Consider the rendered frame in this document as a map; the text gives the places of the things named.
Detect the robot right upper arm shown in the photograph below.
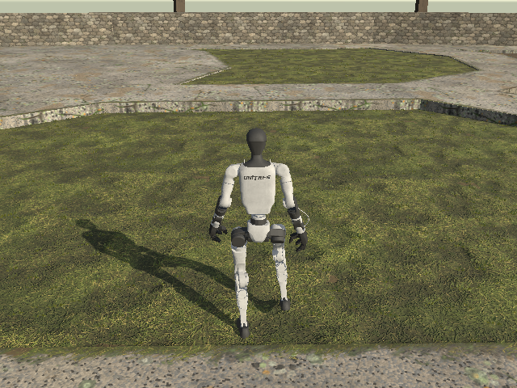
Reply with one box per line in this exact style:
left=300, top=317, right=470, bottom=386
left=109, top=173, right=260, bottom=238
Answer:
left=274, top=162, right=295, bottom=209

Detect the robot right hand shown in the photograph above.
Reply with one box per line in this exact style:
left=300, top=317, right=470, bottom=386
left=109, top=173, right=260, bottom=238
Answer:
left=289, top=231, right=308, bottom=252

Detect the right robot forearm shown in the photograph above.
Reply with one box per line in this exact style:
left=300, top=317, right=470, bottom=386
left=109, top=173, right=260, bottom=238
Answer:
left=288, top=196, right=305, bottom=234

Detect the robot right foot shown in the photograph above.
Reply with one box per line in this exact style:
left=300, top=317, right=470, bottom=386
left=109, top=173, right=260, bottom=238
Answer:
left=280, top=298, right=291, bottom=311

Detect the humanoid robot head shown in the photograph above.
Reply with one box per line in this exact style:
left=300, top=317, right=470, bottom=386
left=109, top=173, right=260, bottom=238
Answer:
left=243, top=128, right=271, bottom=167

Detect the robot left hand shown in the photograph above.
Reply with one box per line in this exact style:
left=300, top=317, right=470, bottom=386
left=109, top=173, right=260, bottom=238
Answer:
left=209, top=224, right=228, bottom=243

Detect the robot left upper arm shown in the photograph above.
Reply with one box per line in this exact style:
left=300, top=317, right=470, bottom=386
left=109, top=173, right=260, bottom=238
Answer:
left=219, top=163, right=241, bottom=208

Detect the left robot forearm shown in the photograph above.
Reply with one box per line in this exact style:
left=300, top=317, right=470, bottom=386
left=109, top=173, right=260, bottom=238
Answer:
left=211, top=196, right=227, bottom=228

